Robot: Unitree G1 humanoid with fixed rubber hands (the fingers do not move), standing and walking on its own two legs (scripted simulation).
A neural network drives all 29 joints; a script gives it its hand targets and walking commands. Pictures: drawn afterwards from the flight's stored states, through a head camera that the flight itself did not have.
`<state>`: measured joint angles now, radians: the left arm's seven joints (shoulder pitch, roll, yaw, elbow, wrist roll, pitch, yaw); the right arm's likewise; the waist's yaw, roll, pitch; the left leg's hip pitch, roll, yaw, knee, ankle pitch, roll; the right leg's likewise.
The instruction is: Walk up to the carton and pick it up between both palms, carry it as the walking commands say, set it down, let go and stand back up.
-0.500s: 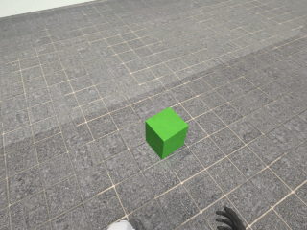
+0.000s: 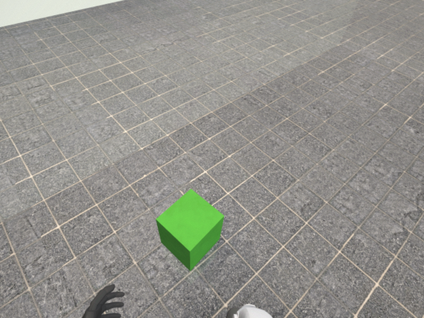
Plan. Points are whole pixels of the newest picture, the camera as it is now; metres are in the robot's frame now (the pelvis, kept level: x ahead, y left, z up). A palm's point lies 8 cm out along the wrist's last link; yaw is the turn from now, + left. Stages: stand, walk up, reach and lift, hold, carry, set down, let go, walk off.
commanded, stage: walk up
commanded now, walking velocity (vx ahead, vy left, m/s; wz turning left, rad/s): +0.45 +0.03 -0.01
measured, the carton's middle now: (190, 230) +0.58 +0.02 -0.65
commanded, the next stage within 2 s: none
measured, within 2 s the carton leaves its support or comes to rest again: neither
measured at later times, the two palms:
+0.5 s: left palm out of the picture +0.11 +0.25 -0.11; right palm (293, 253) +0.28 -0.22 -0.13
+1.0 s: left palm (76, 284) +0.24 +0.27 -0.13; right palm (282, 272) +0.24 -0.19 -0.15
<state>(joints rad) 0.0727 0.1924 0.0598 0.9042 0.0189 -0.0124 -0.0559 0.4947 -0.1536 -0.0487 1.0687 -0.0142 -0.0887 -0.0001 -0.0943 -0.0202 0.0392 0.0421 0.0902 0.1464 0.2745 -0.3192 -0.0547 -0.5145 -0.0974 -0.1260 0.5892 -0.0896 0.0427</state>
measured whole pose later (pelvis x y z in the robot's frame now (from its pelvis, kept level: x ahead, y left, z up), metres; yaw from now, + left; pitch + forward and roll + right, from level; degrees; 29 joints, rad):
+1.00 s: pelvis +0.22 +0.04 +0.00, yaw +0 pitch -1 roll +0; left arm 0.28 0.15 0.02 1.07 0.01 0.00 0.03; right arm 0.22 -0.17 -0.02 1.10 -0.01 0.01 -0.01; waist -0.02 0.02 0.01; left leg -0.22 0.06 0.13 0.38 -0.13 -0.01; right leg -0.15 -0.02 -0.08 0.41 -0.24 -0.01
